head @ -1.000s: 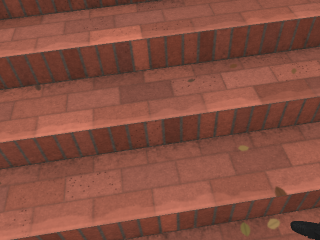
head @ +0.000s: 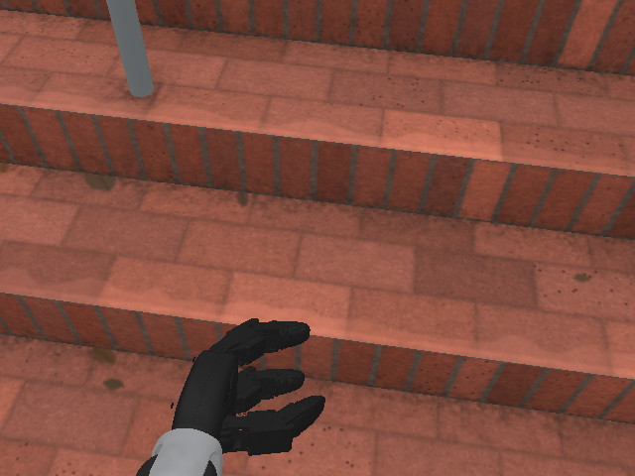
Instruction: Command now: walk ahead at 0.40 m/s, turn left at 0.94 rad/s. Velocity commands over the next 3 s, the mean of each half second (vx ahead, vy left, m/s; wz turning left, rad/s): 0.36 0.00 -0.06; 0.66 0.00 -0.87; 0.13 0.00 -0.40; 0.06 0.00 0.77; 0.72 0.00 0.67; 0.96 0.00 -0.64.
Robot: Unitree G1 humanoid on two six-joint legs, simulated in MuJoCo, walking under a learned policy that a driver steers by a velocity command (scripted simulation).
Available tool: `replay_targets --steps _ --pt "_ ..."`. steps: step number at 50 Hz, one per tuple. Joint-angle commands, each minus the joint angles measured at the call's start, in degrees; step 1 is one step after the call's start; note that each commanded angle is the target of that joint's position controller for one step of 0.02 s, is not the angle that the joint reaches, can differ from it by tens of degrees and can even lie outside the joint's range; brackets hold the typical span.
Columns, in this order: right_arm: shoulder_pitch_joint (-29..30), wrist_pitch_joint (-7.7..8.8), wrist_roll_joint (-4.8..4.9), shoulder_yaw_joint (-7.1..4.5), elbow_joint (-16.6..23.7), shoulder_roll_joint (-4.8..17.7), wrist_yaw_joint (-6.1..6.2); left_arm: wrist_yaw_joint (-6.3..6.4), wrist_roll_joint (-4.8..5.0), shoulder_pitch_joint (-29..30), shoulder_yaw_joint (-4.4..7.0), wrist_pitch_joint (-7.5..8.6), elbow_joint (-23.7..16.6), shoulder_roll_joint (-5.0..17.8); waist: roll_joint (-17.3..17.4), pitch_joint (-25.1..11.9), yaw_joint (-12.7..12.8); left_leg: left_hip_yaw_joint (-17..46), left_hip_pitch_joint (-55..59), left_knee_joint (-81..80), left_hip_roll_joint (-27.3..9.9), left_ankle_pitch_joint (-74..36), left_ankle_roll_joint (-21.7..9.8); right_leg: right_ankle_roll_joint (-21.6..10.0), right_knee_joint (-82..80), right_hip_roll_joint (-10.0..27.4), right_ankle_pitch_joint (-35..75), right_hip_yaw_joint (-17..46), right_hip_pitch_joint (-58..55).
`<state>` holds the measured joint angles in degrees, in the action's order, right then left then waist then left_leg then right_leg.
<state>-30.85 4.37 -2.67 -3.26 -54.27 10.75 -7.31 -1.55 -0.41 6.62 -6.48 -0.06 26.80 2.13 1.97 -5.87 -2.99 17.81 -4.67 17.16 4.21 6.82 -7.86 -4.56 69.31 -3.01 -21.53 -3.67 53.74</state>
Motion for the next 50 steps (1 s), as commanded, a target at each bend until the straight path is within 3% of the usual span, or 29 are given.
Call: replay_targets --steps 1,2,3,4,6,9,10,11,13,16,18,20,21,22,23,25,28,31,34,36,37,38,39,41,42,43,45,48,50 --pt "3.3 3.03 -1.92 -1.27 7.0 3.9 -3.83 2.69 -1.07 -49.1 8.65 -2.24 14.9 20.7 -19.1 -32.5 14.9 -2.3 -28.3 62.5 3.1 -13.2 2.4 -20.3 -29.3 17.5 72.7 30.8 -79.7" --pt "-2.5 3.11 -0.61 -1.89 5.0 5.7 -3.59 1.7 -2.8 -42.5 8.65 -0.34 12.6 22.1 -19.5 -23.8 10.8 3.3 -44.0 95.3 5.4 2.7 4.3 -29.2 -40.4 30.5 59.6 57.9 -65.8" --pt "5.9 2.79 1.69 -3.22 6.3 9.3 -1.5 0.75 -1.94 -30.6 8.73 1.09 12.9 18.7 -8.2 -4.9 9.0 0.6 -54.7 104.7 2.6 0.8 4.6 -25.3 -40.9 29.0 39.4 53.2 -50.4" --pt "16.0 1.51 2.35 -1.76 8.7 6.5 0.4 -1.16 -0.24 -22.6 6.9 2.15 16.0 10.2 -3.9 -1.4 7.9 -1.8 -59.0 105.0 2.4 2.9 -0.1 -22.4 -42.0 26.4 33.8 42.9 -42.6" --pt "18.8 -0.56 -1.27 0.35 11.1 1.8 4.17 -1.45 0.51 -18.1 3.05 3.8 23.1 -2.1 3.7 -5.2 1.8 -4.1 -54.7 87.6 -3.3 7.8 -3.1 -12.4 -42.1 17.5 35.7 22.1 -40.3" --pt "29.3 -1.46 0.5 3.9 17.3 -2.7 4.63 1.88 -1.79 -23.8 5.01 5.43 28.9 2.6 -3.6 -4.4 3.1 -12.3 -58.0 75.6 -6.8 22.7 1.1 -5.7 -46.2 10.2 35.4 11.4 -38.3" --pt "30.7 -1.46 0.59 5.98 20.4 -8.8 5.77 4.21 -1.35 -30.7 6.88 6.05 33.1 4.2 -2.7 10.0 1.1 -17.7 -50.6 65.7 -7.0 9.0 3.5 -5.3 -48.9 9.7 28.2 7.5 -27.9" --pt "24.7 -1.3 1.73 6.06 15.5 -2.6 2.34 1.38 -4.29 -15.9 6.19 5.81 24.8 10.5 -3.8 -8.8 -1.5 -18.8 -29.4 59.1 -6.7 11.9 4.7 -2.7 -51.2 4.6 37.8 3.3 -15.7" --pt "18.1 0.15 2.86 3.68 15.0 2.5 2.2 0.59 -1.18 -4.8 10.11 6.37 17.2 24.8 -4.3 -4.3 -7.1 -21.8 -4.6 49.5 -3.1 1.3 12.6 -5.6 -53.7 4.1 38.5 3.4 -1.3" --pt "11.9 -3.83 0.32 0.42 10.8 9.5 5.04 -1.14 -2.85 -5.0 10.41 7.31 14.0 21.8 -2.9 -2.5 -9.2 -19.9 2.4 29.0 -2.3 2.8 13.8 -10.3 -44.4 6.0 29.4 9.9 -9.0" --pt "6.0 -3.72 0.06 -1.13 9.3 11.6 7.56 -3.49 -2.23 -18.8 10.06 6.63 18.1 16.5 -4.3 -2.7 -5.9 -15.6 6.1 11.3 -6.2 5.6 7.8 -13.4 -23.5 9.9 32.4 16.2 -20.3" --pt "-0.1 -0.32 -0.65 -2.12 9.5 18.0 6.44 -4.79 -2.78 -39.2 6.36 7.04 21.7 2.4 18.1 -9.9 2.6 8.8 19.4 17.6 -29.3 -54.5 -19.9 -6.1 34.9 -3.6 -8.2 12.1 7.3" --pt "3.8 0.12 -0.08 -1.37 9.5 15.9 4.68 -5.44 -2.89 -42.4 6.86 6.86 22.2 6.8 18.5 -10.4 3.9 22.8 15.0 7.9 -39.1 -34.1 -23.8 -3.2 61.5 -2.3 -7.1 15.3 19.2" --pt "7.2 0.02 0.47 0.29 5.2 8.3 4.23 -5.35 -1.55 -29.0 5.8 6.09 20.8 7.0 14.4 0.1 2.1 23.9 10.9 3.6 -37.3 2.8 -17.8 -4.7 76.9 0.5 -1.0 13.7 37.4" --pt "9.2 2.21 1.76 0.21 8.6 3.7 4.53 1.55 -2.8 -6.6 7.87 4.29 8.7 6.5 -3.5 -1.3 0.4 9.1 9.3 -4.1 -30.6 28.4 -3.4 -1.9 70.1 2.1 -4.2 6.5 31.8" --pt "6.8 4.73 2.51 2.56 1.2 0.1 6.96 2.61 -3.02 0.8 6.29 1.3 4.3 4.8 0.6 12.3 2.7 -2.7 -1.3 -5.7 -23.8 22.1 2.6 -1.8 65.9 3.4 -1.5 10.0 33.4" --pt "10.5 5.91 1.13 2.74 -2.1 0.5 7.49 2.2 -0.91 2.8 6.19 0.09 -1.5 6.5 1.8 14.6 8.8 -16.1 -11.8 -14.4 -20.9 16.2 5.6 -4.6 50.3 3.7 -3.3 9.5 23.2" --pt "7.6 4.41 3.15 2.38 -3.5 5.0 10.01 0.68 -0.58 7.4 4.76 -1.51 -5.5 6.9 2.0 12.7 7.8 -27.7 -15.1 -27.5 -17.3 -4.1 1.1 -3.9 21.1 4.4 -4.1 -4.2 3.3" --pt "5.8 2.87 5.33 -0.18 2.8 16.9 12.58 0.98 -0.61 -10.7 5.91 -2.74 1.9 8.4 9.2 -5.2 12.1 -34.0 0.7 0.5 -19.5 -92.6 1.5 -5.9 11.0 -2.5 -6.4 -13.0 -19.7" --pt "12.2 1.49 5.44 -2.24 10.4 19.6 10.88 1.15 -1.53 -23.2 8.12 -2.15 5.4 14.8 8.1 -16.4 14.9 -30.1 3.1 29.0 -21.3 -98.6 0.4 -7.0 -6.0 -8.4 -10.8 -7.9 -35.4" --pt "11.3 2.26 3.0 -2.65 13.5 18.4 9.71 0.49 -1.29 -24.0 10.45 -1.37 5.3 19.3 7.1 -14.9 14.1 -25.6 -9.7 47.5 -20.0 -73.9 1.5 -8.7 -20.4 -8.6 -14.5 6.0 -45.8" --pt "16.4 3.17 1.9 -1.08 18.3 9.4 7.42 0.63 -0.12 -19.1 13.15 -1.53 6.2 25.8 -17.9 -7.7 11.9 -22.9 -44.8 80.1 -3.7 -1.5 6.7 -17.1 -40.1 4.6 -13.1 39.3 -55.7" --pt "20.5 3.94 -1.13 -0.49 23.0 8.0 6.35 1.31 -0.63 -17.7 14.02 -1.72 4.8 26.5 -9.3 -11.7 11.6 -11.9 -54.8 105.4 -2.6 2.1 7.5 -19.9 -49.4 10.5 -9.5 55.5 -56.9" --pt "21.9 3.51 0.06 2.02 27.0 0.7 8.05 2.69 -1.65 -20.9 13.37 0.37 10.6 23.9 0.3 4.6 4.9 -12.2 -63.2 113.5 -4.3 4.3 8.0 -14.0 -50.6 11.4 3.9 47.7 -42.0" --pt "18.9 1.3 0.06 3.1 24.8 3.8 4.95 -2.51 -3.34 -27.0 9.36 4.2 20.4 17.2 5.5 7.9 3.9 -1.1 -73.5 112.2 1.3 0.2 3.0 -12.4 -40.8 10.5 33.1 38.4 -41.1" --pt "19.0 0.73 -1.39 3.96 26.4 2.3 4.42 -3.52 -3.38 -28.7 8.81 4.87 25.3 15.2 0.9 4.9 -0.4 -5.5 -74.1 114.3 -2.3 2.7 1.2 -9.9 -39.1 11.5 42.8 32.7 -38.8" --pt "25.5 0.58 1.79 4.97 29.9 3.2 4.9 -4.28 -3.75 -28.3 8.47 6.06 27.2 15.2 -5.2 4.6 -3.4 -11.4 -75.4 120.2 -3.3 19.2 -0.3 -5.9 -43.9 9.5 41.6 24.1 -34.7" --pt "34.8 0.87 2.75 6.3 34.3 2.6 5.84 -3.69 -6.96 -30.0 7.6 6.2 28.2 16.5 3.4 2.7 -3.7 -16.6 -60.8 97.4 -2.7 8.4 0.5 -2.2 -47.6 -1.1 20.3 20.4 -16.8" --pt "42.7 -0.82 3.33 6.58 38.2 0.3 6.78 -3.61 -4.82 -29.1 8.49 7.12 24.5 19.7 -1.3 -0.7 -3.8 -23.6 -39.5 80.5 -2.8 11.6 6.7 -2.9 -54.3 -2.6 37.4 22.6 -8.3"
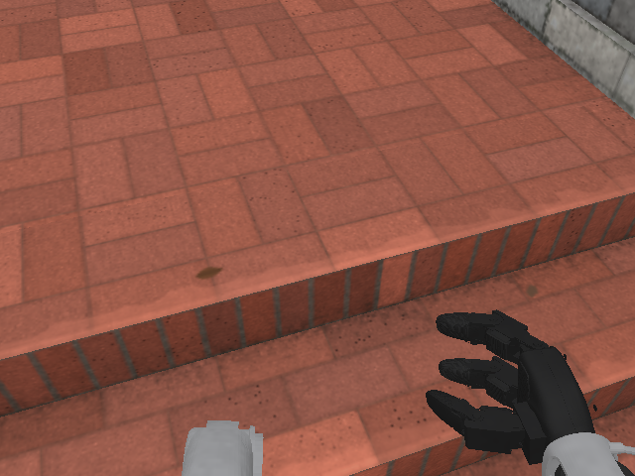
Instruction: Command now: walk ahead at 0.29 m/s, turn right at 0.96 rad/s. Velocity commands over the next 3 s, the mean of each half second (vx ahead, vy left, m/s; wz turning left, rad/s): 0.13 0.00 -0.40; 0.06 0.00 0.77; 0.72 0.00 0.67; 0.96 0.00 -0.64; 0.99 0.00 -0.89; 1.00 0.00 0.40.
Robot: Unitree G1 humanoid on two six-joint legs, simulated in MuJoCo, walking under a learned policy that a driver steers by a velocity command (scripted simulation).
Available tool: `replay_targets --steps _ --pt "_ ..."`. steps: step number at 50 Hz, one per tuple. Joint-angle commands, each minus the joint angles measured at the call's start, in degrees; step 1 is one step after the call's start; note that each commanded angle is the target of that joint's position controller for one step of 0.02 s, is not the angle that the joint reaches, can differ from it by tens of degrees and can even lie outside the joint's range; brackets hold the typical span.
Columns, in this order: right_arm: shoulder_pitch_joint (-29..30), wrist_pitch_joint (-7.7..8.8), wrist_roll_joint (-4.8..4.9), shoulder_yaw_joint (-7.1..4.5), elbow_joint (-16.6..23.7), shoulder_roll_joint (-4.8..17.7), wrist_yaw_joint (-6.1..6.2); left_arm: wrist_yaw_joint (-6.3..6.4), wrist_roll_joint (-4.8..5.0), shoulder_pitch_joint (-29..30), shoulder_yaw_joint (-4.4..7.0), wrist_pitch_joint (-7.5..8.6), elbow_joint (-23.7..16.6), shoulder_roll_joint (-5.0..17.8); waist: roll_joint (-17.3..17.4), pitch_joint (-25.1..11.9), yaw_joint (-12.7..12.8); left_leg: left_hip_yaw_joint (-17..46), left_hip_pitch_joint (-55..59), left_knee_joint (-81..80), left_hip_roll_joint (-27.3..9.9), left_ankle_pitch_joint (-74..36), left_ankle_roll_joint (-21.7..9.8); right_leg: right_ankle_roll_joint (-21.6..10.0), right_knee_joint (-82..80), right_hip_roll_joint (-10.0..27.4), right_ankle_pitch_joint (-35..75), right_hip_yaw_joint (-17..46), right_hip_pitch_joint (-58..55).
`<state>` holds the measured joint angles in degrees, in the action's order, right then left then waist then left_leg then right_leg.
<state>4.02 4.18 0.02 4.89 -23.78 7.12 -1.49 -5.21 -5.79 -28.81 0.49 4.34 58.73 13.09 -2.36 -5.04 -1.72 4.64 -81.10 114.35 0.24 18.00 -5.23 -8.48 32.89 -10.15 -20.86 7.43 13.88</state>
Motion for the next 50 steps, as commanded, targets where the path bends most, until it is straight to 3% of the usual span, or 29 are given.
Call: replay_targets --steps 1,3,5,6,7,8,9,11,13,16,17,18,19,20,22,23,24,25,26,28,29,33,40,43,44,45,46,47,50 --pt "1.4 -2.04 0.09 -1.51 5.9 2.6 0.5 -0.77 2.27 12.7 0.99 3.83 -11.6 8.8 0.1 -2.3 -10.0 -14.1 52.9 -22.8 4.3 0.5 5.7 -0.3 -18.7 5.3 59.2 11.8 38.5" --pt "-10.7 -5.69 -1.35 -3.55 -0.1 7.3 -0.4 -0.92 5.36 17.6 3.11 6.09 -19.3 14.4 -1.4 -4.0 -12.0 -11.0 63.9 -38.6 9.0 0.6 7.9 -3.1 -14.1 10.5 89.5 20.7 30.7" --pt "-35.0 -6.89 -0.76 -7.27 -8.6 13.3 2.2 -1.33 6.21 21.6 5.34 6.01 -20.2 14.5 1.7 -7.5 -18.3 -3.4 80.4 -72.0 8.4 -6.6 5.7 2.9 1.7 11.1 94.6 20.3 18.5" --pt "-47.9 -6.3 -0.6 -8.03 -14.4 13.6 3.64 -2.16 5.21 14.1 3.64 5.21 -16.8 6.6 14.8 -19.1 -16.8 11.4 97.1 -72.7 -8.8 -41.7 -5.7 9.2 31.9 5.3 57.2 13.7 17.3" --pt "-39.8 -5.81 -3.82 -6.85 -10.3 14.4 1.19 -2.32 3.69 0.4 3.85 4.5 -13.0 5.3 30.4 -27.3 -9.4 45.2 94.3 -76.7 -29.0 -68.5 -29.5 14.1 72.9 -3.2 -5.2 11.0 33.3" --pt "-25.1 -3.96 -5.79 -8.17 -7.8 17.6 1.1 -3.14 3.61 -1.7 4.65 3.33 -13.7 7.9 10.3 -12.6 -4.1 53.0 75.1 -87.4 -29.7 -39.1 -27.1 11.7 79.5 0.2 3.2 10.4 39.3" --pt "-12.7 -1.37 -1.71 -6.89 -9.2 11.9 -0.52 -0.99 5.54 10.4 4.73 2.21 -15.4 7.8 7.9 1.0 -1.1 35.2 59.5 -84.6 -24.0 -17.7 -19.6 8.9 79.4 5.6 3.4 7.0 44.2" --pt "-7.2 2.14 2.23 -2.87 -14.1 -4.0 2.04 3.8 1.19 14.5 1.98 0.13 -17.4 2.4 -1.0 -5.0 2.7 13.2 56.7 -85.9 -15.0 -16.5 -8.5 5.7 60.0 12.6 -1.9 2.2 36.2" --pt "-6.2 2.66 0.52 -5.25 -16.3 1.6 5.33 3.77 1.48 16.9 -0.12 -0.13 -19.5 -0.7 3.8 -4.2 2.6 5.3 49.7 -87.9 -8.6 -15.4 -4.1 7.6 58.0 12.1 -5.0 -2.2 27.9" --pt "-8.4 1.99 -1.44 -6.77 -19.0 8.6 3.65 1.08 3.37 16.4 -1.51 0.22 -19.8 1.1 1.0 -4.2 3.4 0.5 46.0 -86.6 -4.3 -12.1 -0.4 9.9 40.5 13.4 1.4 -2.0 24.1" --pt "-18.9 0.62 -0.89 -8.32 -24.3 10.1 6.2 3.64 3.77 17.8 -0.8 -3.42 -24.3 -2.6 5.8 5.0 7.4 8.0 49.5 -87.2 -8.2 -12.7 -4.9 9.1 38.0 14.3 14.8 -3.9 26.9" --pt "-19.6 -0.66 -0.18 -8.23 -23.5 11.3 7.05 4.2 4.56 16.2 -1.68 -4.52 -23.9 -1.1 4.3 3.8 6.2 4.9 50.4 -90.4 -6.2 -12.5 -5.4 9.9 24.1 13.8 9.4 -7.9 22.2" --pt "-9.1 0.3 -1.27 -9.44 -16.0 17.3 3.77 2.07 2.84 16.9 -1.49 -1.82 -21.9 3.7 2.7 -6.2 2.9 -0.2 44.8 -88.4 -2.3 0.8 -3.4 14.3 18.5 9.6 -2.0 -11.0 11.0" --pt "-8.9 0.42 -2.15 -10.28 -16.4 19.0 1.8 1.61 5.39 17.7 -0.32 -0.62 -22.3 5.8 4.8 -2.3 5.0 3.0 42.0 -87.9 -2.3 8.8 -2.2 14.5 1.6 9.0 0.3 -10.4 2.1" --pt "-8.8 -0.81 -5.01 -9.01 -14.8 16.4 -0.53 2.26 5.8 10.7 2.77 1.1 -17.4 11.2 6.3 1.3 5.6 6.9 40.6 -81.2 -4.8 10.5 -2.4 12.0 0.4 9.3 12.1 -9.4 -6.2" --pt "-13.3 0.25 -3.82 -7.45 -15.0 10.7 -0.84 3.37 4.52 6.4 4.43 0.87 -16.2 14.4 -0.1 -0.6 6.9 4.6 34.3 -65.7 0.4 15.9 1.5 6.5 -0.5 17.5 23.8 -3.1 -14.9" --pt "-20.5 0.81 -2.06 -6.59 -11.7 7.0 -1.82 4.59 2.97 8.4 7.09 1.61 -20.0 24.7 -24.0 -7.6 5.7 1.7 20.5 -43.2 6.5 17.4 6.7 -13.3 -9.5 38.7 26.8 29.5 -20.1" --pt "-22.0 1.8 -0.64 -6.9 -15.7 9.9 -1.32 6.14 1.52 11.2 5.57 2.33 -20.5 18.9 -11.6 -5.3 6.3 9.2 17.2 -13.9 5.2 10.4 7.8 -16.8 -10.7 40.6 21.4 37.7 -13.0" --pt "-22.7 1.3 -0.5 -7.22 -17.5 11.3 -0.36 6.11 1.55 18.5 3.72 2.35 -20.1 14.7 -5.5 -4.0 2.4 9.7 16.7 -2.1 4.4 2.4 7.3 -11.4 -10.7 37.1 6.4 28.4 -2.9" --pt "-24.5 0.27 -2.22 -7.23 -17.7 10.0 0.44 6.86 4.43 35.5 0.26 2.54 -25.6 4.2 -2.1 -2.7 -4.7 5.8 26.5 -10.3 1.2 -5.8 7.4 -4.1 -16.2 28.5 -1.8 12.5 8.5" --pt "-23.3 0.05 -3.18 -7.19 -17.2 10.8 -0.84 8.27 4.75 38.3 0.34 2.57 -27.4 3.3 0.0 -3.2 -5.1 2.0 31.9 -11.1 0.1 -3.7 8.7 -4.0 -17.7 27.9 2.1 7.7 9.4" --pt "-17.1 -0.38 -0.95 -6.84 -15.0 9.9 -3.82 10.92 3.32 28.8 3.01 3.31 -25.9 7.7 -1.3 -1.9 0.7 -3.9 36.0 -35.8 -1.7 -2.7 11.9 -1.6 -18.0 24.9 12.3 -5.3 -3.8" --pt "-18.8 -1.66 -0.54 -6.46 -11.2 9.4 -6.74 9.42 1.37 26.9 5.34 2.54 -25.6 11.7 -2.9 1.8 0.7 -4.4 54.8 -71.9 -6.0 -2.4 5.4 -4.3 -14.6 32.8 18.5 -11.1 -5.9" --pt "-21.4 1.22 -0.73 -10.06 -12.1 14.3 -5.29 9.26 2.47 24.9 4.23 3.18 -23.4 6.6 4.6 -1.2 0.8 -6.4 68.0 -89.4 0.8 -17.8 -3.3 3.5 -0.8 24.7 9.1 -18.5 -2.8" --pt "-24.6 2.07 -0.47 -11.64 -12.0 21.8 -3.33 10.09 2.59 24.4 2.84 3.13 -27.6 1.9 19.4 -5.8 2.0 18.1 81.4 -91.5 -14.0 -42.3 -18.2 12.4 17.4 13.5 -8.6 -23.3 12.0" --pt "-27.0 3.93 -1.87 -12.19 -12.4 23.8 -2.95 10.65 4.8 28.3 2.33 3.14 -30.6 3.0 16.5 -4.0 -1.6 28.3 87.0 -92.4 -16.0 -30.7 -21.2 15.5 24.4 7.0 -14.4 -10.6 28.8" --pt "-28.9 4.42 -3.64 -12.12 -14.4 21.0 -2.28 9.69 4.84 32.1 2.57 2.24 -30.0 4.0 13.0 -3.0 -4.4 25.3 85.0 -94.8 -14.3 -6.8 -15.6 13.8 32.9 9.3 -9.8 -3.5 34.1" --pt "-28.5 4.3 -2.28 -10.78 -14.6 17.5 -2.0 9.25 4.02 31.6 3.73 1.51 -29.0 6.1 13.5 -0.2 -4.5 27.1 81.1 -97.9 -13.6 12.6 -13.6 11.2 39.8 10.9 -6.2 -1.7 37.6" --pt "-23.0 1.43 -1.85 -7.67 -15.0 11.3 -0.98 7.55 1.65 28.0 2.79 1.19 -27.2 2.5 6.4 1.6 -0.3 28.0 71.8 -98.8 -11.6 17.9 -11.4 8.3 47.6 9.7 1.6 -1.7 41.4"
Over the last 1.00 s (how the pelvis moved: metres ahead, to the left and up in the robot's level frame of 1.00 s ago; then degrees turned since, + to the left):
0.44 -0.03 0.26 -28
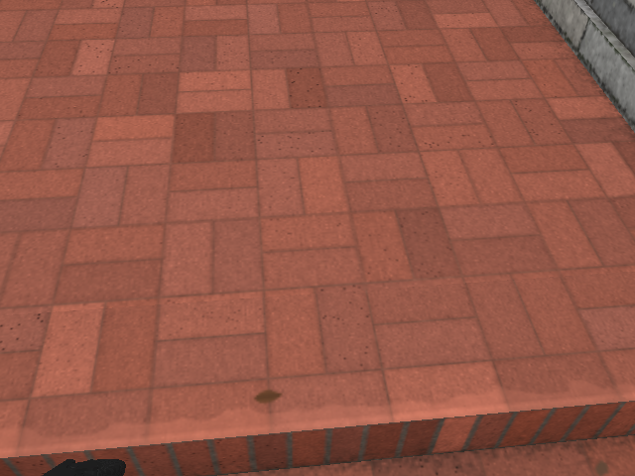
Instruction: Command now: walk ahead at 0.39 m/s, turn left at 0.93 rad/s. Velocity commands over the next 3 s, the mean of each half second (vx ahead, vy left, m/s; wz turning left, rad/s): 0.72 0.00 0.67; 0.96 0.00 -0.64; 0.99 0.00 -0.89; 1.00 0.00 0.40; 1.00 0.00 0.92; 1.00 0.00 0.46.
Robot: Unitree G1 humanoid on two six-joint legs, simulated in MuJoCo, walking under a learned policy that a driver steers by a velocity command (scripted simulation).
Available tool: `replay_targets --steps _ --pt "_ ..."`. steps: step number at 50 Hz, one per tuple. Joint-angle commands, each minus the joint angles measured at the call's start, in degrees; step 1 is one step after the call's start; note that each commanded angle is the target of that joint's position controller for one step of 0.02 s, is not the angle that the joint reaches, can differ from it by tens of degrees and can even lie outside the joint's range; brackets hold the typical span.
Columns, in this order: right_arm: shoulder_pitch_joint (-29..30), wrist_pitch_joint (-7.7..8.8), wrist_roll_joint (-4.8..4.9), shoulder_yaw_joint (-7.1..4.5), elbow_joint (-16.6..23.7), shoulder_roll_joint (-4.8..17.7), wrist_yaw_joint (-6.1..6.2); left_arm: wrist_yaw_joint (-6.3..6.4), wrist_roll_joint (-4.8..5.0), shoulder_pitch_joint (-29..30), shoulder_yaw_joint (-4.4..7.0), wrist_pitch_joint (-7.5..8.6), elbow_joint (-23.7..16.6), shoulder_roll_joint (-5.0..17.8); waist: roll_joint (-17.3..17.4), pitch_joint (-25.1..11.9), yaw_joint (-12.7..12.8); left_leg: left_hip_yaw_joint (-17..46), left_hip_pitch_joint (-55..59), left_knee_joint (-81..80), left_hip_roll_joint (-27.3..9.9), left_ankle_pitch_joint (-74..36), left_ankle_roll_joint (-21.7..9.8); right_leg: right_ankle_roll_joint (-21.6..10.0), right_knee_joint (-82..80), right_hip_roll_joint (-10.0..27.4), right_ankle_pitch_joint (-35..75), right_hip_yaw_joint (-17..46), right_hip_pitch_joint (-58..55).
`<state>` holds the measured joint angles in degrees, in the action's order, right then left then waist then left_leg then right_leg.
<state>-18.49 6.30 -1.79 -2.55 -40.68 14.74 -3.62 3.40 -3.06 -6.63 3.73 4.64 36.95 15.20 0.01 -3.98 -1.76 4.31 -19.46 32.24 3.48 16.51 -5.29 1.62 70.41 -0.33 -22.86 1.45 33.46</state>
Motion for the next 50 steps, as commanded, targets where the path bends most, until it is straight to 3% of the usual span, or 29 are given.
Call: replay_targets --steps 1,6,7,8,11,12,13,14,15,16,19,23,25,26,27,28,29,30,31,34,37,39,40,42,44,46,48,49,50 --pt "1.4 -0.93 -0.14 0.33 2.1 3.0 1.3 -1.46 -0.64 5.4 -0.45 1.13 -5.1 0.5 3.5 -0.3 0.4 27.6 9.0 -16.3 -14.1 17.1 -11.1 -1.4 9.9 -0.3 4.4 4.0 21.7" --pt "13.2 1.33 1.23 0.73 6.7 6.4 0.06 -2.4 -0.91 -2.4 -0.46 -0.24 -2.9 1.8 4.3 0.8 6.1 21.3 -15.8 -17.9 -8.2 14.2 -8.3 -0.7 -1.5 0.6 3.4 -1.6 -6.8" --pt "3.2 -1.9 0.68 -4.23 2.0 12.7 4.21 -3.83 2.17 2.9 -1.53 -0.68 -6.2 -0.5 3.8 6.0 2.0 18.9 -9.3 -16.3 -5.0 15.9 -11.8 -1.3 -13.2 -0.6 -11.4 -6.9 0.4" --pt "0.5 -2.92 -0.31 -4.13 2.7 11.6 5.3 -4.35 2.84 5.3 -1.99 -0.94 -7.1 -2.4 6.9 5.3 0.3 23.2 -6.7 -15.1 -6.2 14.7 -13.4 -1.9 -15.3 -1.6 -13.6 -5.9 -1.1" --pt "15.3 -3.63 -1.39 -4.44 8.9 7.4 5.23 -2.52 5.13 -19.6 0.14 0.07 -0.9 1.0 6.9 0.5 13.8 23.8 -16.3 -3.1 -4.8 6.6 -8.8 -4.4 -43.8 0.7 2.5 -1.7 -30.6" --pt "20.2 -2.38 -0.54 -3.84 10.4 3.5 4.09 -1.38 3.27 -27.7 1.89 0.98 2.6 4.9 -6.3 -0.9 17.5 12.6 -23.4 16.2 3.2 -3.7 -4.6 -2.4 -49.8 3.6 7.2 -0.6 -46.6" --pt "21.9 -0.65 0.5 -2.07 11.2 -2.4 3.38 -0.39 1.18 -29.2 2.3 0.66 4.5 7.2 -13.6 0.8 16.7 4.2 -36.5 36.7 5.8 7.6 -2.7 -1.0 -54.1 13.3 3.3 9.2 -53.9" --pt "16.5 -0.43 1.61 -0.96 11.9 -5.1 3.19 -0.36 -0.98 -23.3 1.31 0.18 3.4 8.6 -16.7 -2.8 8.6 1.8 -48.7 50.4 6.3 8.2 -1.4 -5.5 -56.5 23.1 7.0 29.6 -55.8" --pt "14.6 -1.21 -0.01 -1.27 12.5 -1.7 3.02 -1.72 -2.2 -22.0 0.65 0.28 2.7 4.2 -13.2 -3.4 7.8 2.5 -49.4 65.1 0.4 7.0 -1.4 -8.9 -56.8 26.4 1.5 39.5 -50.3" --pt "18.3 -1.82 -0.68 -0.49 14.2 -3.2 2.98 -2.39 -3.12 -20.5 -0.06 1.26 4.9 2.8 -9.0 1.5 5.6 3.9 -57.1 77.0 -1.1 5.4 -1.0 -12.3 -58.1 26.9 -5.8 37.4 -48.9" --pt "30.6 -2.6 -1.93 2.14 17.6 -6.9 3.8 -2.88 0.39 -24.4 -1.89 4.5 13.0 -5.3 -0.8 16.6 5.5 7.6 -71.8 96.2 -0.9 15.4 -2.9 -15.0 -61.9 19.0 -7.4 20.5 -35.2" --pt "42.9 -2.07 -0.86 5.5 24.8 -8.1 2.62 -2.78 3.47 -27.3 -1.78 3.54 20.6 -4.4 0.9 16.2 2.8 -10.7 -57.0 69.8 -6.4 18.9 -4.0 -10.3 -74.0 11.0 13.3 4.9 -22.0" --pt "35.6 -2.19 1.71 6.0 22.4 -8.0 1.04 -1.0 5.63 -24.0 -1.75 2.42 17.1 -1.5 2.6 5.3 1.7 -19.3 -5.1 41.4 -1.4 6.6 -2.4 -13.2 -76.6 6.5 59.4 -1.1 -2.0" --pt "19.0 -2.3 2.62 4.64 17.9 -7.0 2.06 -1.58 5.74 -25.5 -0.64 4.28 16.2 6.0 -4.7 -5.5 -3.8 -16.8 13.3 45.0 2.5 3.8 -2.6 -14.0 -65.0 10.8 97.9 -0.4 -5.2" --pt "5.2 -4.24 2.64 1.74 15.7 -1.9 3.41 -2.72 5.66 -20.1 2.79 5.95 14.1 15.6 -13.4 -14.8 -12.6 -11.5 16.4 38.5 1.6 6.9 -2.1 -13.3 -51.9 14.1 116.3 1.6 -17.1" --pt "-0.1 -4.82 1.57 -0.91 15.1 3.7 4.57 -4.04 5.64 -16.5 4.9 6.92 12.0 17.7 -10.9 -21.6 -16.7 -5.8 21.0 27.8 0.8 8.2 -2.4 -10.8 -33.9 13.3 115.1 4.7 -20.8" --pt "-1.6 -3.71 0.02 -2.87 14.4 8.6 5.24 -5.64 4.98 -14.3 4.65 7.83 9.8 11.1 -1.9 -22.4 -14.9 14.1 27.5 11.4 -9.6 12.8 -4.2 -8.9 -13.6 7.9 74.4 6.3 -10.6" --pt "-5.7 -2.96 -0.95 -4.71 10.2 14.2 4.32 -6.83 5.68 -13.4 3.85 7.17 5.0 2.7 16.4 -26.1 -12.7 42.8 31.4 -6.5 -26.0 4.4 -7.3 -6.4 19.3 -6.0 18.2 8.6 3.7" --pt "1.4 -3.11 -0.83 -4.21 9.6 8.8 3.46 -6.19 3.92 -12.6 4.11 5.79 3.1 0.5 3.7 -23.7 -7.4 45.8 25.3 -9.5 -27.9 11.9 -6.1 -6.4 36.6 -2.5 18.2 12.3 11.0" --pt "3.7 -1.01 0.34 -1.67 -3.1 -2.1 2.79 -5.21 0.3 -5.4 -0.62 2.74 -2.4 -12.4 -1.2 2.1 2.1 17.3 8.2 -9.9 -20.1 10.1 -4.0 -10.1 54.2 2.0 16.0 5.0 29.1" --pt "0.5 0.46 -1.31 1.09 -10.2 -9.2 2.7 -4.31 3.2 -4.4 -3.08 -1.85 -3.4 -14.6 3.1 9.5 5.5 1.6 2.7 -16.4 -21.0 5.0 -0.4 -11.5 64.1 -0.7 3.9 5.4 40.7" --pt "1.0 2.01 -1.36 2.3 -14.9 -9.4 2.05 -2.56 3.43 4.7 -5.17 -4.33 -8.1 -17.5 5.8 14.9 9.0 -7.5 -5.4 -22.8 -18.5 3.1 2.9 -13.7 65.3 -2.3 1.2 4.2 43.4" --pt "2.9 2.19 -0.87 2.72 -15.8 -9.0 1.47 -2.21 3.61 8.5 -5.85 -4.91 -11.0 -16.5 3.2 17.1 12.6 -13.4 -11.6 -26.8 -16.1 3.3 5.5 -14.4 52.8 -0.8 2.4 2.8 39.8" --pt "-1.4 1.66 0.79 2.18 -16.6 -3.7 2.52 -2.25 4.22 12.0 -5.56 -6.55 -11.8 -9.9 0.9 15.1 11.1 -20.9 -15.0 -35.3 -13.2 -11.3 3.9 -13.4 34.1 -2.3 6.0 -7.2 26.7" --pt "-3.1 1.65 3.39 2.01 -14.3 1.7 4.97 -3.72 2.97 3.2 -4.13 -6.67 -6.8 -5.1 -1.6 4.5 13.5 -26.9 -8.3 -29.8 -10.7 -54.2 3.3 -13.2 24.8 -4.9 8.3 -17.4 6.1" --pt "-5.3 2.83 4.52 -1.71 -11.0 15.9 7.27 -4.47 3.37 1.1 -3.23 -6.97 -7.0 -0.6 4.7 -7.0 14.6 -23.6 9.3 -19.3 -16.2 -95.0 0.1 -12.3 8.8 -6.7 1.7 -18.5 -4.5" --pt "-0.5 1.49 2.82 -4.57 -5.9 20.8 6.62 -4.04 4.38 -14.7 -0.26 -6.77 -4.0 5.6 9.6 -16.1 20.0 -19.6 21.1 9.7 -21.0 -109.6 -0.5 -13.2 -0.6 -9.4 -15.6 -11.8 -14.9" --pt "0.3 0.95 2.15 -5.09 -3.6 18.6 4.86 -4.05 4.27 -15.6 1.96 -6.21 -4.8 9.8 9.0 -16.0 19.1 -16.5 18.3 29.9 -20.0 -89.6 -1.3 -15.8 -14.2 -10.3 -20.0 -2.9 -20.3" --pt "2.4 0.47 0.91 -3.26 -1.7 7.6 2.72 -4.58 6.26 -4.6 3.62 -4.74 -4.7 10.5 -5.4 -7.2 13.2 -14.1 -2.1 52.5 -9.1 -20.6 -0.2 -21.6 -28.5 -6.7 -15.8 12.9 -21.7"
Over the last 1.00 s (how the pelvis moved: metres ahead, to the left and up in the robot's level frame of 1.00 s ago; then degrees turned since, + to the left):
0.20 -0.02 0.16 13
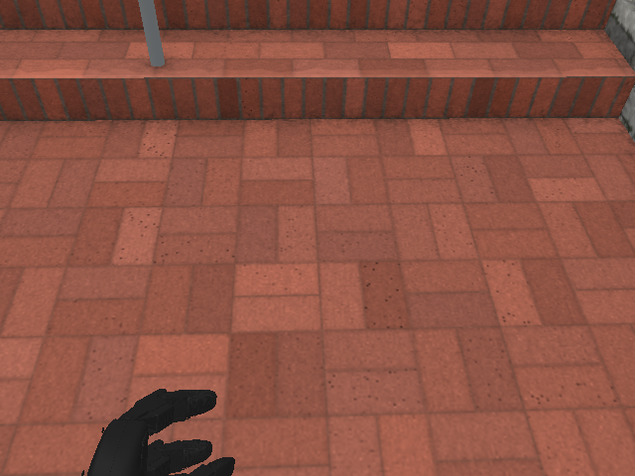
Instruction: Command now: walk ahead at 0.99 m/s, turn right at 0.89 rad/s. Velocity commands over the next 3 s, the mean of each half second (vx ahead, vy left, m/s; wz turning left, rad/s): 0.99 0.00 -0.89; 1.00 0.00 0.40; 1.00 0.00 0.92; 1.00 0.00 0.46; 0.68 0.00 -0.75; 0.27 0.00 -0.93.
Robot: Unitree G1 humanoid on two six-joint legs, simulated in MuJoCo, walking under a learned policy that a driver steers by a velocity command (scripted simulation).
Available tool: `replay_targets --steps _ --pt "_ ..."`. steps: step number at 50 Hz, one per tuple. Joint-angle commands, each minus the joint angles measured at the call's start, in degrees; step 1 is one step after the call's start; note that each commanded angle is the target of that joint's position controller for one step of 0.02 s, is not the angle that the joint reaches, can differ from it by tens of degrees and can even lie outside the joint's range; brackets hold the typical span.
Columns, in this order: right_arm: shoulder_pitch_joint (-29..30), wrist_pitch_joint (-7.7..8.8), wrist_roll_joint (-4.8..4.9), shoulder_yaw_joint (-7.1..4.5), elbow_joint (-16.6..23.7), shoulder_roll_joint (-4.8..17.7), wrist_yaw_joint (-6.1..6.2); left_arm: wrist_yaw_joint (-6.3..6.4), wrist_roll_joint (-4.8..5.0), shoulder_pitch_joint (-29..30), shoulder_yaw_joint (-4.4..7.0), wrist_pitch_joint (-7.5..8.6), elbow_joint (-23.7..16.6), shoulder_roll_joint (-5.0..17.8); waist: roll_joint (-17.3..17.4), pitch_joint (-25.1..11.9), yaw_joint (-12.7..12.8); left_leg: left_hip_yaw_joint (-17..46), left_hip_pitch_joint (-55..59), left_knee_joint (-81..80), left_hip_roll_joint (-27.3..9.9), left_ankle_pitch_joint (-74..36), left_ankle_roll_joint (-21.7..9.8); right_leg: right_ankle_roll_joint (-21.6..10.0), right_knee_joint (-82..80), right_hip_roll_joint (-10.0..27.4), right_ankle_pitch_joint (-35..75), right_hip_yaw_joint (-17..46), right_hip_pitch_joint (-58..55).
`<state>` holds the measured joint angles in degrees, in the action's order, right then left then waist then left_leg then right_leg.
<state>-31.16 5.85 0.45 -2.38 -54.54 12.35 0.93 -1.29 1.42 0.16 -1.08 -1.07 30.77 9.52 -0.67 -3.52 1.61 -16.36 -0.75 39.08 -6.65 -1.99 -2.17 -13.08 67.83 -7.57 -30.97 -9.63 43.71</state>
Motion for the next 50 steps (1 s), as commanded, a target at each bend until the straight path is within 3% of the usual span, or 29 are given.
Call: replay_targets --steps 1,2,4,5,6,7,10,13,16,17,18,19,20,21,22,23,26,29,32,33,35,37,38,39,40,41,43,47,50 --pt "21.3 2.02 -3.6 -0.88 22.3 1.5 -3.95 0.17 0.48 -6.0 8.29 0.81 1.1 18.1 -13.9 -4.3 4.2 15.9 -49.8 72.8 11.2 14.8 0.9 -14.9 -41.3 7.2 -8.9 55.1 -35.6" --pt "24.8 3.56 -5.63 -0.6 27.7 2.3 -3.88 0.62 -0.75 -10.9 7.7 1.0 1.3 17.2 -3.9 -6.4 5.0 23.0 -59.3 82.7 10.8 17.5 0.7 -16.3 -48.0 13.5 -6.9 67.9 -40.6" --pt "24.1 3.52 -5.12 2.33 29.4 -1.4 -1.86 1.67 -2.0 -18.3 6.62 3.61 8.7 12.3 5.5 6.2 -0.7 23.4 -64.4 79.7 6.6 19.8 1.3 -10.0 -47.4 12.8 9.0 59.3 -29.7" --pt "22.7 2.38 -5.58 2.97 30.0 -0.6 -1.43 2.51 -3.47 -17.7 6.73 4.19 8.6 12.8 7.7 8.2 -2.3 22.6 -64.0 74.5 5.4 25.8 1.8 -9.0 -46.0 9.4 7.1 52.5 -26.3" --pt "22.3 0.49 -5.81 3.41 30.1 -0.8 -1.2 2.91 -3.54 -17.9 6.19 4.93 9.8 12.3 8.2 9.2 -4.3 22.6 -63.7 70.7 5.2 29.4 1.9 -7.3 -45.8 7.2 10.1 47.1 -24.1" --pt "22.6 -0.66 -5.21 2.85 29.5 1.8 -0.49 2.37 -2.81 -18.2 5.29 5.88 10.2 11.0 9.3 10.7 -5.3 21.9 -60.3 62.2 3.7 28.9 2.0 -4.9 -47.2 6.1 16.3 42.2 -20.2" --pt "34.7 -1.71 -3.71 2.7 34.1 6.8 -0.76 2.41 -2.11 -17.9 6.24 7.46 10.6 14.9 7.1 12.2 -2.2 18.4 -45.5 26.1 0.7 22.6 3.9 -4.8 -57.8 4.2 24.0 36.4 -14.3" --pt "30.8 -2.03 -1.65 4.11 31.1 3.0 -2.41 1.95 -1.02 -18.9 7.34 7.44 11.4 17.3 1.0 1.8 -1.4 16.1 -20.2 5.6 4.3 0.3 2.4 -1.7 -56.3 3.1 41.2 30.8 -17.8" --pt "27.5 -1.8 -0.76 1.81 28.8 7.9 -0.88 1.52 -1.26 -21.4 8.4 7.22 11.8 19.6 -1.7 -4.6 -2.4 15.6 -9.6 -5.7 9.1 4.9 2.6 2.2 -43.2 4.6 61.1 32.9 -31.7" --pt "20.3 -1.36 -0.18 0.34 27.3 10.3 0.21 1.11 -1.83 -19.1 8.73 7.33 11.4 20.9 -2.7 -8.3 -7.7 16.5 -1.6 -8.6 8.7 7.4 2.7 4.2 -31.7 4.5 64.5 32.7 -32.6" --pt "8.3 -1.15 -0.63 -1.65 23.9 13.6 1.29 0.61 -2.2 -15.9 8.6 7.81 9.8 19.9 -1.4 -14.0 -13.4 18.2 12.3 -6.9 5.5 10.2 1.7 5.8 -16.6 3.6 60.9 31.5 -27.2" --pt "0.3 -0.65 -2.57 -2.76 21.6 15.7 2.13 0.48 -3.06 -15.9 6.73 8.12 8.3 11.3 8.0 -16.6 -13.8 27.0 24.7 -4.6 -6.0 21.1 0.6 5.7 -0.3 0.7 15.9 26.0 -14.3" --pt "4.8 -0.41 -6.01 -3.06 22.8 19.0 1.55 1.2 0.68 -23.7 4.6 7.5 5.1 6.8 22.6 -23.4 -6.6 58.0 32.7 -13.3 -21.1 23.6 -5.5 7.9 16.0 -1.0 1.5 19.3 -0.7" --pt "11.3 -0.76 -5.16 -3.23 23.9 14.0 0.89 1.8 -1.08 -20.8 4.82 6.52 6.1 11.6 15.2 -19.0 -7.0 62.4 24.2 -19.9 -18.7 36.5 -8.6 7.0 18.7 3.8 10.1 16.2 4.5" --pt "14.6 -0.73 -4.25 -1.92 23.3 8.7 0.51 1.27 -2.95 -15.4 5.3 5.69 6.1 13.5 7.1 -10.7 -7.1 53.9 14.8 -20.9 -15.2 38.4 -8.5 6.9 16.7 6.3 15.1 15.5 3.9" --pt "13.9 -0.41 -3.91 -1.42 21.0 7.1 -0.07 0.32 -3.89 -11.9 5.0 5.5 5.1 12.4 2.7 -4.4 -6.6 48.3 6.7 -22.4 -12.6 32.4 -8.1 7.1 14.3 7.4 16.1 15.8 2.7" --pt "7.2 1.03 -3.11 -0.93 13.5 6.0 -0.64 -1.59 -4.36 -8.6 3.37 4.4 1.1 8.4 4.3 3.7 -2.9 39.2 -2.8 -24.1 -8.4 17.6 -7.9 7.7 7.5 7.4 10.7 19.4 3.4" --pt "7.4 1.24 -1.57 -1.28 11.3 8.3 -0.8 -2.27 -5.21 -3.4 2.24 4.18 -2.6 9.3 5.5 7.4 0.2 33.8 -5.7 -29.0 -6.7 10.6 -8.8 9.5 -4.8 10.1 13.8 15.6 7.0" --pt "7.4 1.0 -0.83 -1.56 10.9 9.8 -1.57 -3.54 -3.73 2.5 0.72 5.06 -3.4 8.5 2.5 9.1 -1.2 23.7 -21.8 -36.0 -0.6 2.0 -6.2 10.1 -23.2 8.5 28.0 7.2 -17.2" --pt "7.0 1.1 -0.88 -2.4 10.8 13.4 -1.84 -3.44 -3.11 1.9 0.65 5.27 -3.6 8.3 5.5 8.6 -0.7 25.6 -23.6 -37.0 -2.8 -1.0 -6.8 10.1 -24.9 7.8 29.0 7.1 -24.0" --pt "5.3 1.04 -0.59 -2.74 9.6 15.6 -2.25 -1.98 -3.35 0.1 1.95 5.22 -2.3 11.6 4.0 6.6 0.5 23.4 -15.9 -30.1 -3.2 -20.7 -6.4 9.3 -28.8 5.8 26.3 6.7 -28.8" --pt "3.5 0.42 -0.43 -2.94 8.4 17.2 -1.91 0.29 -4.2 -15.0 3.86 5.55 2.2 14.5 4.0 -2.7 7.9 21.1 -15.8 -5.4 -0.5 -30.2 -4.5 8.4 -32.8 3.9 21.3 7.1 -47.6" --pt "4.0 0.47 -0.45 -2.42 9.2 15.2 -1.91 1.76 -5.63 -23.7 5.46 5.81 3.3 18.3 2.7 -8.1 12.1 20.4 -26.8 12.1 2.9 -16.1 -3.6 7.5 -32.7 12.9 12.4 15.1 -60.8" --pt "1.0 0.27 -0.01 -0.96 11.2 6.1 -1.78 2.27 -7.86 -28.1 6.03 6.15 3.1 21.4 -9.3 -17.1 8.4 20.4 -37.0 35.1 6.8 31.1 -3.3 6.2 -37.1 31.3 -3.0 39.1 -69.5" --pt "1.6 -0.4 1.31 -1.79 13.5 10.0 -1.59 2.44 -6.44 -26.5 6.29 5.42 2.3 21.3 -10.5 -20.3 7.9 22.2 -42.9 43.6 8.7 26.8 -4.0 3.3 -50.3 35.7 -7.9 59.1 -65.7" --pt "6.7 -1.15 0.31 -2.03 14.0 10.8 -1.34 2.35 -5.32 -20.9 5.58 5.41 3.2 17.0 -7.0 -9.3 5.0 21.3 -46.3 43.1 4.9 20.1 -3.9 2.8 -51.0 31.6 -7.5 49.6 -57.9" --pt "10.3 -2.24 -1.22 -1.4 13.4 8.3 -2.45 1.77 -4.39 -17.6 4.53 6.32 5.2 11.5 -4.1 0.7 2.0 20.7 -44.7 38.3 1.9 17.3 -3.2 3.7 -52.2 26.3 6.9 34.0 -45.3" --pt "15.0 -5.57 -2.35 -1.04 15.7 4.7 -4.18 1.17 -2.42 -19.1 4.05 8.33 9.8 8.7 -5.6 7.9 -2.5 20.7 -46.0 33.4 -1.0 17.1 -1.9 5.2 -58.4 24.5 22.4 18.1 -37.7" --pt "22.0 -5.7 -2.32 -0.69 19.0 5.0 -5.28 1.13 -2.86 -16.8 3.97 9.11 11.7 8.4 -5.2 10.3 -4.5 18.6 -45.6 25.3 -1.2 7.2 -2.1 7.8 -61.2 20.6 34.3 4.5 -35.7"
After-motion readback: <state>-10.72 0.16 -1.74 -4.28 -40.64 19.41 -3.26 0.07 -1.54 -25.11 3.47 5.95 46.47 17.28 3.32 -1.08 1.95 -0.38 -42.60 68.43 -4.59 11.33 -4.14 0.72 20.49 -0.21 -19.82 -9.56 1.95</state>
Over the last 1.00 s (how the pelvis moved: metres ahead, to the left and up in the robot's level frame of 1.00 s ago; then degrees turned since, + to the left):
0.58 0.12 0.19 0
